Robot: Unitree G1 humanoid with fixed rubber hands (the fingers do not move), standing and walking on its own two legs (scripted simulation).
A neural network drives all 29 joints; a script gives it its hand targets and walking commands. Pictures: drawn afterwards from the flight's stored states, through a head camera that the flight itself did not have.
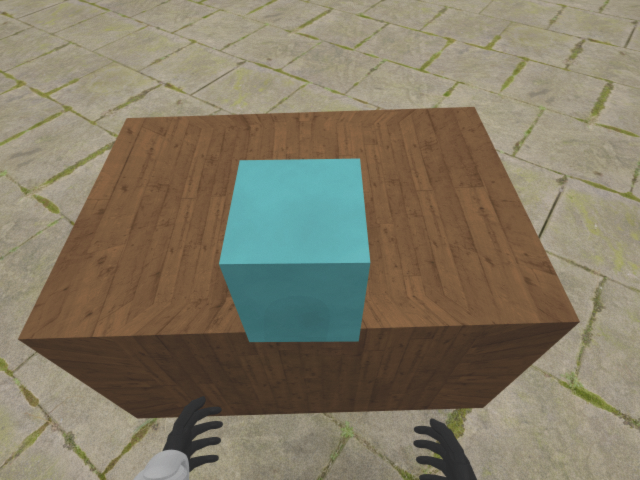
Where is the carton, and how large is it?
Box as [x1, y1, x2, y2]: [219, 159, 369, 341]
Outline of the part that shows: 240,160 219,265 249,341 358,341 369,268 369,254 359,159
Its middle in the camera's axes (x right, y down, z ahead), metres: -0.03 +0.03 +0.67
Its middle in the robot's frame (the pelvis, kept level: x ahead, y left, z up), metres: +0.47 +0.03 -0.07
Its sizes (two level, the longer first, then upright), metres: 0.210 0.200 0.250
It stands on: a pedestal, 0.57 m high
